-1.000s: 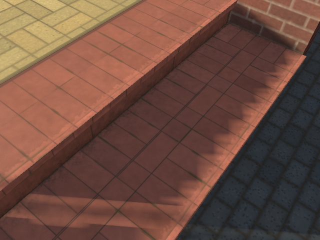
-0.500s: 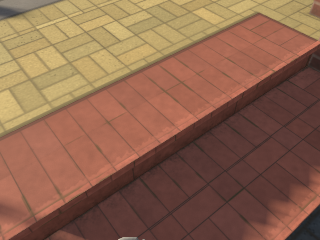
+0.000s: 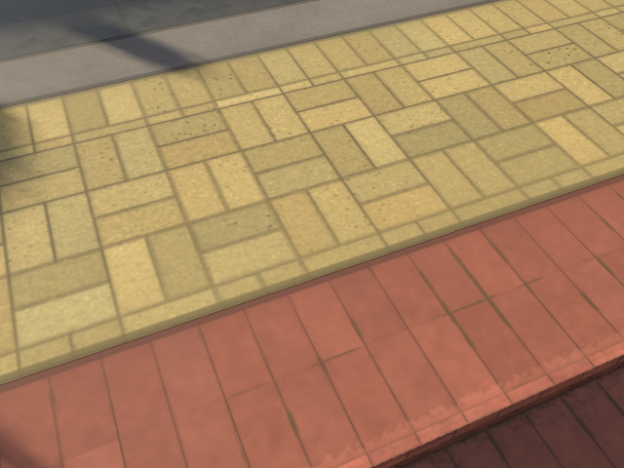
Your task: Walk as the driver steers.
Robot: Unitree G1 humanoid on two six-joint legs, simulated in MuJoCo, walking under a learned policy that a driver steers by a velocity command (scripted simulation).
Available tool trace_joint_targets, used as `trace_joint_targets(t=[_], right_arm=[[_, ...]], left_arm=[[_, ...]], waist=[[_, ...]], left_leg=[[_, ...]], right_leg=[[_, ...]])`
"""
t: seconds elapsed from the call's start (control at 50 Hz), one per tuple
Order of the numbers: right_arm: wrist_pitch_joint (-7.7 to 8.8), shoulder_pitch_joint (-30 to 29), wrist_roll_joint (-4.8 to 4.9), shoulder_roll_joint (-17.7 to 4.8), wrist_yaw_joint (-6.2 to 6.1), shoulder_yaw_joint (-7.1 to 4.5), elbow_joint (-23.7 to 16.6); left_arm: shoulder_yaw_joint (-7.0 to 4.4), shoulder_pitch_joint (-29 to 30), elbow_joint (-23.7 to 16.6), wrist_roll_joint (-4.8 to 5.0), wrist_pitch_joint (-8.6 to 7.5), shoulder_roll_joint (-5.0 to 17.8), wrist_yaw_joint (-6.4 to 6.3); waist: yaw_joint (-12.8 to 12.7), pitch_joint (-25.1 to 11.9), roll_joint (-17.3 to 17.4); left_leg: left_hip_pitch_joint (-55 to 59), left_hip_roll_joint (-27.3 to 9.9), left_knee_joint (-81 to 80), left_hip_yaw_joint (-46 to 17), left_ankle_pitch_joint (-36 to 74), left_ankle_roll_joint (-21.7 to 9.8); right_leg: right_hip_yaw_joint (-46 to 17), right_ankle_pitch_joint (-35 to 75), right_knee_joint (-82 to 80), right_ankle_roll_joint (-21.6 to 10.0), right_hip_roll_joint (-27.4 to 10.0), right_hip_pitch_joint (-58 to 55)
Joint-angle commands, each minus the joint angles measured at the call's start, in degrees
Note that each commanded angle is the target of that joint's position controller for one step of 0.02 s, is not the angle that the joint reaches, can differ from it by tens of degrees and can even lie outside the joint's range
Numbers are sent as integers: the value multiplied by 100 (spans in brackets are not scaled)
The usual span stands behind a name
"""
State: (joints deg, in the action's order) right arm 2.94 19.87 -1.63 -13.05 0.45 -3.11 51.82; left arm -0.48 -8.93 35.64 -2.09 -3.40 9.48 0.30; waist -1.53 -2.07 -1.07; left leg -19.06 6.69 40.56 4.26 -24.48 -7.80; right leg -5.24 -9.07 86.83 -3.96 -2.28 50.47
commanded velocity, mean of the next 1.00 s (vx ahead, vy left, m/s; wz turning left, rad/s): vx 0.50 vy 0.00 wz -0.46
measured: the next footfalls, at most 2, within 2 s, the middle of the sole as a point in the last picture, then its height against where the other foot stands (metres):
right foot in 0.26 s outside the picture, level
left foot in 0.70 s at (311, 382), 0.17 m higher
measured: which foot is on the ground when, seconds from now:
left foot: down 0.00-0.24, up 0.26-0.68, down 0.70-1.00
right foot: up 0.00-0.24, down 0.26-0.70, up 0.72-1.00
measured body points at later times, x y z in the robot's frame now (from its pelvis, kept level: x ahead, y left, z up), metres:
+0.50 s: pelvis +0.29 -0.03 +0.02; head +0.30 -0.03 +0.47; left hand +0.30 +0.22 -0.12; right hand +0.49 -0.24 -0.04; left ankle +0.34 +0.09 -0.37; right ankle +0.25 -0.07 -0.71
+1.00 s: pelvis +0.60 -0.05 +0.19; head +0.62 -0.05 +0.63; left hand +0.90 +0.04 +0.12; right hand +0.49 -0.28 +0.06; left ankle +0.58 +0.05 -0.54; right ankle +0.66 -0.21 -0.45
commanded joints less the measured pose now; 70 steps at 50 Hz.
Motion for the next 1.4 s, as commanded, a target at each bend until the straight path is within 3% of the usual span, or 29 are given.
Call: trace_joint_targets(t=[0.02,0.14,0.22,0.26,0.28,0.3,0.32,0.36,0.4,0.46,0.5,0.6,0.66,0.7,0.72,0.74,0.76,0.8,0.84,0.9,0.98,1.08,1.16,1.18,1.2,1.22,1.28,1.32,1.4], right_arm=[[348,-248,130,-326,-100,-21,-463],[366,442,32,-528,-197,-24,-425],[358,-44,-51,-807,-403,-76,-745],[277,-1012,145,-998,-342,-173,-1082],[353,-1327,-7,-9,-237,67,-1351],[393,111,139,496,-206,232,-1606],[404,39,22,-100,-179,196,-1588],[391,-640,-238,-152,-118,234,-1838],[106,-1084,-226,266,-54,414,-2200],[-145,-2009,-138,750,-304,588,-2767],[-120,-2749,-186,872,-339,711,-3139],[-211,-3038,-145,765,-174,687,-3316],[-226,-2117,108,750,-131,572,-2924],[-115,-489,132,-95,-149,181,-2560],[-14,346,-148,-731,-170,-29,-2283],[-136,5,-80,-1227,-220,-166,-2175],[-163,-751,37,-782,-215,-108,-2199],[-21,-1019,46,202,-170,156,-1598],[161,-908,-135,540,-139,227,-1089],[301,-784,-126,82,6,71,-672],[407,-701,56,-402,-220,-27,-707],[324,354,82,-736,-269,-97,-472],[149,350,245,-1004,-291,-158,-468],[159,324,327,-734,-282,-82,-596],[143,842,328,147,-231,117,-873],[40,1071,482,-296,-311,73,-696],[7,83,137,-606,-271,-46,-831],[-224,451,-27,-498,-180,-97,-683],[-381,394,33,-310,-105,-149,-751]], left_arm=[[-194,-84,-89,27,17,717,79],[-84,479,-5,166,134,235,221],[-371,-930,429,61,230,896,71],[-555,-2477,884,45,158,1060,72],[-503,-2209,1077,72,85,1060,84],[-496,-1754,850,-104,42,1328,55],[-574,-1588,654,-40,139,1273,18],[-354,-1309,640,48,196,752,-29],[-261,-1523,886,37,95,716,-105],[-223,-1896,1281,-7,-173,850,52],[-195,-2006,1504,109,-199,793,60],[-368,-2414,1452,205,-29,1102,-383],[-491,-1896,1096,134,28,1232,-293],[-653,-1377,883,206,-220,1580,-108],[-640,-873,469,344,-390,1255,56],[-615,-690,-27,155,-427,700,281],[-553,-916,-86,-100,-382,455,295],[-333,-540,-242,-139,-161,38,119],[-217,-688,-235,-18,106,-78,-3],[-209,-539,-399,78,244,226,-3],[-358,80,-383,67,289,654,183],[-200,764,-363,32,262,162,355],[-333,-739,234,-169,9,565,244],[-368,-1181,406,-329,-64,798,191],[-390,-1330,367,-387,-122,1173,135],[-474,-1575,221,-32,-120,1294,33],[-182,-623,286,101,-108,443,-84],[-148,-586,308,112,-147,425,-125],[-235,-471,318,12,-194,736,-128]], waist=[[45,470,277],[439,-179,944],[-394,-705,1092],[-1554,-734,355],[-991,-94,-822],[225,-1107,-993],[-49,-1535,-251],[187,-224,541],[373,582,372],[269,718,-210],[258,889,162],[-166,87,-35],[420,-831,-723],[1446,-1733,-867],[1699,-2335,581],[1223,-2221,2308],[609,-1609,1481],[141,442,318],[-220,764,90],[-503,852,456],[-182,468,552],[435,231,724],[-338,-327,855],[-498,-735,647],[-67,-1704,-725],[-448,-2871,-305],[39,-572,11],[293,-298,-90],[485,-331,-402]], left_leg=[[-38,-1071,-2792,-902,3539,-18],[2186,-1168,-2715,45,6382,504],[2698,-1703,-822,69,8812,524],[1285,-931,2788,509,6477,536],[-1458,-74,5134,289,-97,500],[-2515,-325,6512,-792,-19,613],[-2970,-418,7017,-907,658,669],[-4095,-609,7594,-631,482,621],[-4807,-797,8111,-558,478,624],[-6031,-829,10068,-331,-36,534],[-6016,-1022,8701,-213,44,422],[-4441,-1092,5690,220,-142,451],[-1529,-248,3692,645,-874,186],[131,-365,2344,-541,-1188,-201],[1269,-1646,741,-2866,-2083,-574],[1548,-2646,-1745,-6225,-1530,-1100],[1085,-2871,-1894,-6584,-2545,-1154],[-656,-2624,-1491,-4443,-2994,-604],[-1274,-2382,-1402,-2808,-1107,-95],[-1109,-1984,-2216,-1032,595,204],[65,-1600,-2726,396,2999,179],[2154,-1748,-2401,728,5953,240],[2225,-1691,-197,613,6708,336],[1043,-1409,991,483,4452,390],[-942,-625,2961,150,-1618,539],[-1128,-361,4003,-1096,-1503,551],[-1321,-904,3041,-912,-84,733],[-589,-862,2815,-728,230,878],[-762,-783,2744,-530,700,953]], right_leg=[[456,634,-1982,139,70,-549],[1446,990,-4440,-146,511,-1627],[1315,385,-4958,-476,797,-3130],[915,1891,-6976,-890,485,-5009],[32,3884,-6193,-877,-166,-5781],[-2052,6067,-5637,-1744,-1535,-6608],[-2491,3276,-6339,-2121,-1629,-6434],[-2317,-918,-6930,-1738,-1078,-4786],[-1941,-1501,-7136,-1444,-752,-3370],[-2023,-1504,-7286,-1354,-741,-3004],[-1616,-1653,-7370,-926,-338,-2665],[-1346,2526,-8071,-1123,-501,-4357],[-539,7997,-6932,-828,-520,-4386],[-590,8981,-4542,-673,-704,-4466],[-340,5828,-2336,-457,64,-3323],[-241,-518,-54,-109,1301,-1381],[-718,-720,1351,-208,935,-469],[-156,-491,1600,-356,446,212],[-165,-811,1816,-354,475,210],[29,-337,303,-195,383,72],[631,868,-2624,79,292,-1082],[1321,653,-5011,-153,727,-1939],[1119,1545,-6827,-507,775,-3873],[577,2762,-6518,-609,-11,-5316],[-1083,7624,-4933,-1284,-2083,-7534],[-1905,7495,-5215,-2052,-2642,-7598],[-611,4541,-6579,-1135,-1602,-5077],[33,4473,-6921,-880,-1332,-4037],[726,4009,-7044,-939,-1199,-3673]])
Keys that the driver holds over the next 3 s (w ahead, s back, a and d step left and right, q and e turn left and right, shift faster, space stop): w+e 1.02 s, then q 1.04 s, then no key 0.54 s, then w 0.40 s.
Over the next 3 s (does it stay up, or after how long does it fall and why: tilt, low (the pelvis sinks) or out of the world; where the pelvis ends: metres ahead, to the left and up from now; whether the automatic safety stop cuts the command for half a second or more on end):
stays up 0.87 -0.12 0.20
